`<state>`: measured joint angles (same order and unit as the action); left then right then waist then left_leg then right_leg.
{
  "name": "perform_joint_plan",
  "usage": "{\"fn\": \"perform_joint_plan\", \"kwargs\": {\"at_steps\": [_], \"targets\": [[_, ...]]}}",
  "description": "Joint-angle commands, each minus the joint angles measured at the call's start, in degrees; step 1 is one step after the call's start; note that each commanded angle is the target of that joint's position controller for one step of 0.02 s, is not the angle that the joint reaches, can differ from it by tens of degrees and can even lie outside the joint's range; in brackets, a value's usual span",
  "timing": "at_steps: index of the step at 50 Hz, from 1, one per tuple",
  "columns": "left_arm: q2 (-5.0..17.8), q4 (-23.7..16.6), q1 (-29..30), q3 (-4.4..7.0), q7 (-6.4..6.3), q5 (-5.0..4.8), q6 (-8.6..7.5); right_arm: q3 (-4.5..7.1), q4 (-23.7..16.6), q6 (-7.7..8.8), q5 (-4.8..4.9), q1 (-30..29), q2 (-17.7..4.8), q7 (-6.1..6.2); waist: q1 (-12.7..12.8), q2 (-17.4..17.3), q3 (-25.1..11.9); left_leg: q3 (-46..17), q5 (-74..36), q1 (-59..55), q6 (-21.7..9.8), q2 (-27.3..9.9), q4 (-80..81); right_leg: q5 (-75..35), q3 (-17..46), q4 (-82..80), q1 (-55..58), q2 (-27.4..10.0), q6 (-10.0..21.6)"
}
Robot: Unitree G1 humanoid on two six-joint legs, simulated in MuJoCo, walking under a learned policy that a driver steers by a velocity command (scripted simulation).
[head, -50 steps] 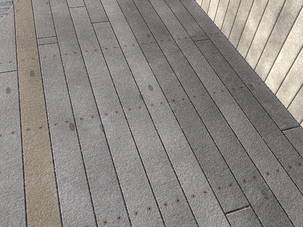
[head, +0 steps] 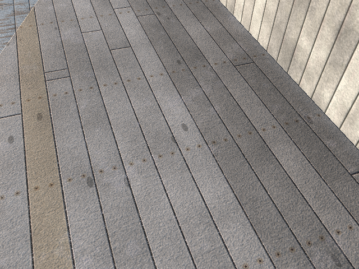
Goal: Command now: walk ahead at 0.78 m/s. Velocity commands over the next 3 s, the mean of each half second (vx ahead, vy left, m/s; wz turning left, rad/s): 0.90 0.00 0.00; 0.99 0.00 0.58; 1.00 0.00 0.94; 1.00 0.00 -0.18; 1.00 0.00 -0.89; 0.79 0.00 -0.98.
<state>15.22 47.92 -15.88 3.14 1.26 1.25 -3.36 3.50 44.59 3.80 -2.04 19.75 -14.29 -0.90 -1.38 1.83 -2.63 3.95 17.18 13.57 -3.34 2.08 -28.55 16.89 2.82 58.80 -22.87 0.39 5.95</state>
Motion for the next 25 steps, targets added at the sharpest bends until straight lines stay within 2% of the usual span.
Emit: {"fn": "perform_joint_plan", "kwargs": {"at_steps": [1,2,3,5,7,8,9,11,12,13,14,16,17,18,19,20,21,22,23,24,25], "targets": [[3.88,-7.97,7.36,0.28,1.80,1.03,-1.53,0.82,-1.84,1.90,0.60,2.83,-6.47,0.12,0.11,-3.81,3.98,-27.25,19.94,-12.29,-7.13,-17.47,22.20,-5.94,1.18,6.78,-25.35,-5.58,-1.47],[3.24,-7.92,8.33,0.08,2.13,1.33,-1.04,0.16,-0.67,2.62,0.68,4.98,-4.69,0.04,-0.62,-4.15,5.96,-23.04,14.76,-11.28,-6.10,-15.26,22.90,-7.38,0.06,7.11,-25.61,-6.02,-1.79],[2.60,-8.67,8.92,-0.13,2.38,0.98,-0.54,0.37,-0.07,2.88,0.92,5.41,-5.64,0.28,-0.15,-6.84,5.98,-22.79,14.29,-11.62,-7.27,-15.42,24.58,-8.73,-1.06,6.80,-27.29,-5.74,-2.59],[3.25,-10.25,13.43,-0.06,2.31,1.12,0.11,0.40,1.39,3.36,1.56,8.10,-5.68,0.35,-1.10,-4.70,8.58,-19.92,10.60,-12.20,-8.13,-14.79,27.45,-11.61,-2.14,4.36,-31.17,-6.56,-3.70],[3.37,-12.32,17.90,-0.19,2.27,0.46,0.11,0.19,2.54,3.56,1.66,10.35,-5.08,0.27,-1.63,-2.96,10.61,-15.71,4.21,-12.16,-8.15,-13.27,29.23,-13.76,-4.18,-2.12,-30.98,-6.13,-4.42],[3.29,-12.24,19.40,-0.16,2.28,0.58,0.38,-0.25,3.39,3.48,1.87,11.48,-3.79,0.01,-2.21,-1.74,10.90,-11.86,-0.49,-12.23,-6.91,-10.43,29.10,-14.74,-6.55,-3.56,-29.53,-4.80,-4.10],[1.54,-13.91,21.00,-0.92,2.69,-0.09,0.10,0.19,2.75,3.64,1.35,10.66,-5.63,0.10,-2.04,-6.59,11.31,-12.58,-1.62,-10.02,-7.59,-12.25,30.69,-17.24,-6.11,-9.25,-26.27,-5.50,-4.05],[1.63,-14.92,24.84,-1.07,3.13,0.17,0.22,0.00,4.30,4.04,1.51,11.30,-4.85,0.21,-2.80,-4.47,12.77,-9.84,-8.92,-11.23,-7.36,-12.59,34.22,-20.15,-8.27,-15.74,-22.08,-4.69,-2.73],[1.65,-14.98,25.32,-1.15,3.04,0.01,0.28,-0.01,4.90,4.00,1.37,11.46,-4.92,0.19,-2.72,-4.17,13.15,-8.15,-14.52,-13.52,-7.13,-12.63,34.23,-20.45,-9.08,-18.13,-20.68,-4.14,-1.89],[1.72,-15.58,25.99,-1.27,3.00,0.08,0.24,-0.06,5.68,3.90,1.65,12.23,-5.39,0.36,-2.52,-4.17,12.86,-6.50,-21.62,-16.44,-6.87,-13.43,33.54,-19.72,-10.00,-20.36,-19.46,-3.57,-0.74],[1.47,-15.63,25.52,-1.36,2.67,0.05,0.30,0.04,6.16,3.75,1.47,11.50,-6.54,0.42,-1.70,-5.43,11.95,-4.71,-32.52,-18.05,-6.29,-13.59,31.18,-18.11,-10.95,-22.68,-15.81,-2.50,0.48],[3.04,-14.98,21.85,-0.86,1.45,0.50,0.55,0.34,7.62,3.20,0.73,12.14,-8.71,1.06,1.11,-9.65,6.61,-2.15,-66.36,-23.06,-5.31,-14.77,19.80,-10.61,-13.44,-22.96,-7.34,2.76,2.73],[5.02,-13.44,15.21,-0.07,0.80,0.52,0.47,0.66,8.26,2.53,-0.01,12.03,-10.24,1.63,4.71,-11.75,2.09,-1.77,-76.66,-24.38,-4.54,-15.69,9.86,-6.84,-12.93,-22.76,-0.43,4.72,3.92],[7.08,-9.61,2.50,1.07,-0.06,0.28,0.26,1.18,8.40,1.62,-0.43,10.50,-11.86,2.18,10.59,-12.25,-4.19,-1.04,-77.75,-21.31,-3.68,-15.66,-4.57,-4.18,-11.97,-24.48,12.47,6.05,4.97],[10.36,-5.65,-10.61,2.49,-1.28,0.90,-0.03,1.20,7.02,1.29,-0.35,7.52,-11.33,2.52,16.44,-9.72,-10.42,-1.17,-63.99,-8.13,-3.17,-13.47,-23.26,-0.02,-4.82,-24.40,30.69,0.20,6.39],[16.30,-4.41,-14.26,4.20,-2.00,2.90,-0.34,-0.77,3.86,1.71,1.93,11.33,-2.35,1.05,11.16,6.73,-18.38,-2.21,-17.97,14.88,-1.92,-3.82,-47.18,24.99,22.67,-29.46,48.11,-17.18,10.71],[14.90,-4.35,-12.38,3.89,-1.10,2.04,-0.59,-0.61,3.23,2.93,2.40,10.30,-3.34,0.48,9.62,9.62,-21.01,-10.75,7.09,24.04,-3.33,1.97,-56.34,29.36,47.35,-42.95,47.78,-22.02,11.83],[12.26,-3.34,-6.44,3.49,-0.74,1.57,-0.95,-0.23,1.16,2.99,2.35,2.76,-4.87,0.83,7.22,4.41,-9.42,-11.30,0.28,29.21,-4.21,-2.24,-58.58,22.82,38.94,-44.44,39.33,-19.07,9.68],[8.34,-2.77,-4.65,2.62,-0.53,1.18,-1.49,-0.55,0.54,3.23,1.99,-0.18,-5.31,0.68,6.04,-2.44,-3.61,-9.95,-3.96,28.45,-4.12,-4.88,-55.25,14.42,29.17,-44.68,30.02,-18.05,9.05],[6.54,-2.15,-3.08,2.08,-0.52,1.18,-1.91,-0.85,0.48,2.89,1.36,-1.08,-4.36,0.23,3.73,-4.19,-0.80,-9.72,-4.54,26.14,-3.86,-6.68,-51.80,10.13,23.15,-45.96,23.11,-15.53,7.76],[4.41,-1.02,-2.77,1.29,-0.62,0.97,-2.11,-1.31,0.12,2.03,0.41,0.52,-3.02,-0.32,0.68,-2.52,1.20,-9.69,-4.34,23.58,-3.19,-7.77,-49.40,8.87,18.60,-47.38,16.86,-13.29,6.58]]}}
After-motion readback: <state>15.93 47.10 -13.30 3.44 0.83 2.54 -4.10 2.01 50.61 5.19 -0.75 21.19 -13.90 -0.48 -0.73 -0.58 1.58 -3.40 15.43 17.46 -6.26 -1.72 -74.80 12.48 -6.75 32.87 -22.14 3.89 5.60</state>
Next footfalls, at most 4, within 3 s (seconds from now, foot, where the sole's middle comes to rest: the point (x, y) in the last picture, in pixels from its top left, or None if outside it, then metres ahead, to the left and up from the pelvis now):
0.38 right None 0.47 -0.11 -0.77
0.84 left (166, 183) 0.92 0.05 -0.77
1.26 right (171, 112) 1.37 0.02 -0.77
1.70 left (92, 96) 1.50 0.46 -0.77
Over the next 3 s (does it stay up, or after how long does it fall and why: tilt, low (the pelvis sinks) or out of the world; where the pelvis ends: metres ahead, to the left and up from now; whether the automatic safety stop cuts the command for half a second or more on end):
stays up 2.36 0.79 -0.02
